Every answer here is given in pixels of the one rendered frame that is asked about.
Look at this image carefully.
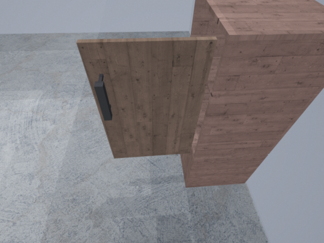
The cupboard door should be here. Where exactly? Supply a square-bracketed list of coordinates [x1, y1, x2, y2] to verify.
[76, 36, 217, 158]

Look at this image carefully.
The handle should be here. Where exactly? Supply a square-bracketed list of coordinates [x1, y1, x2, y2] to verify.
[94, 74, 112, 120]

